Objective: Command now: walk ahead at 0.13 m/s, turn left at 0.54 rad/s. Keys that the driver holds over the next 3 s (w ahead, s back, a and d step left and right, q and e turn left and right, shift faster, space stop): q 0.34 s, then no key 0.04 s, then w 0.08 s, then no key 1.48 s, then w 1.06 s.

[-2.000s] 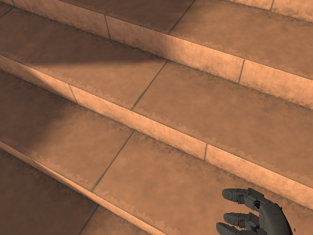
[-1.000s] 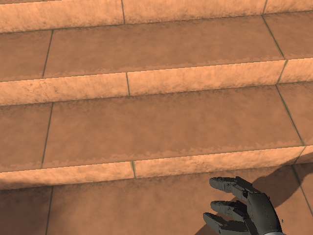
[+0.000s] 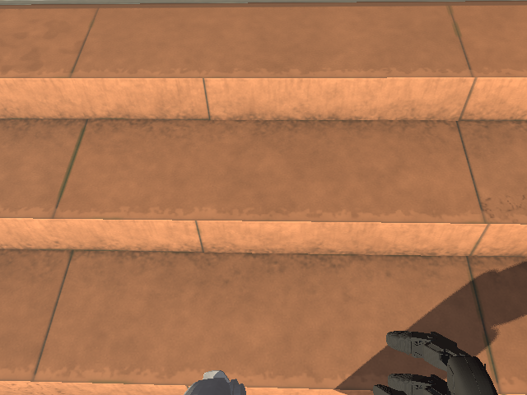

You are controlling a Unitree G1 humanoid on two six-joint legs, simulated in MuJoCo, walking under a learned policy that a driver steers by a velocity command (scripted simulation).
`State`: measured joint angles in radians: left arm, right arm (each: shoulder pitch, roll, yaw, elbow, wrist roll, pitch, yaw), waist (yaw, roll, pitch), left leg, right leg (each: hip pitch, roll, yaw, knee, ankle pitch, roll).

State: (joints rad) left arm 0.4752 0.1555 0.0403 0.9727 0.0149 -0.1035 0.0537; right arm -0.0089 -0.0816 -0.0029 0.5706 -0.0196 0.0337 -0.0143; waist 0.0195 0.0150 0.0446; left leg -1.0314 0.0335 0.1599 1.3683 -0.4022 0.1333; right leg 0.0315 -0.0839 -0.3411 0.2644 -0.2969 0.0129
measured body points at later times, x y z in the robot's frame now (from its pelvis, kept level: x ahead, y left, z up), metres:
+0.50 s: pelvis +0.14 +0.02 +0.10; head +0.15 +0.05 +0.55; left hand +0.23 +0.27 -0.02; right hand +0.33 -0.18 +0.01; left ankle +0.17 +0.07 -0.62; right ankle +0.21 -0.13 -0.45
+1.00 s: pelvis +0.27 -0.08 +0.13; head +0.29 -0.10 +0.58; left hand +0.44 +0.16 +0.08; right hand +0.39 -0.33 -0.01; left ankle +0.18 +0.06 -0.61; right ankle +0.34 -0.20 -0.49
